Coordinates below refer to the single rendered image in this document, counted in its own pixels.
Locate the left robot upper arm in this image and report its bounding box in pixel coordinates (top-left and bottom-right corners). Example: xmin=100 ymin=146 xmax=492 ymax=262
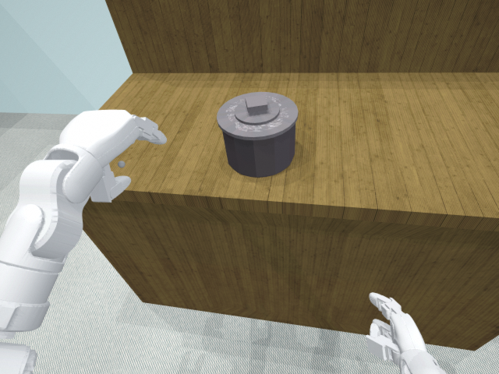
xmin=0 ymin=342 xmax=37 ymax=374

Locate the lid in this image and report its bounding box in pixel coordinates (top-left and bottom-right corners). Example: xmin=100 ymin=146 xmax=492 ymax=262
xmin=217 ymin=92 xmax=298 ymax=140

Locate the left robot hand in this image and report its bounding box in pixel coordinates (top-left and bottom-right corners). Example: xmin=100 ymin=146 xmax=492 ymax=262
xmin=59 ymin=110 xmax=167 ymax=203

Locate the pot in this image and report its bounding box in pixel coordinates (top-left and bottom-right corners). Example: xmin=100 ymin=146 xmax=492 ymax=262
xmin=222 ymin=124 xmax=296 ymax=178

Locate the right robot hand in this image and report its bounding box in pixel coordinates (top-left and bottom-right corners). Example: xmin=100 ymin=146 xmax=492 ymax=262
xmin=366 ymin=292 xmax=427 ymax=366

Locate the knob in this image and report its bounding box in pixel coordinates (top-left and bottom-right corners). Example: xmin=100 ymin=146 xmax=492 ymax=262
xmin=245 ymin=95 xmax=267 ymax=113

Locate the robot left forearm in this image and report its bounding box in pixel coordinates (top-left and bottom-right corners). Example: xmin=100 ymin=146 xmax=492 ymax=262
xmin=0 ymin=143 xmax=103 ymax=339

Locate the robot right forearm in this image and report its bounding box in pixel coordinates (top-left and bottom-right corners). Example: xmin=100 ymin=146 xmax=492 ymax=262
xmin=399 ymin=349 xmax=447 ymax=374

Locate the table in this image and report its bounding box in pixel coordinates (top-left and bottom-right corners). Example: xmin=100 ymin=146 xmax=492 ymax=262
xmin=82 ymin=0 xmax=499 ymax=351

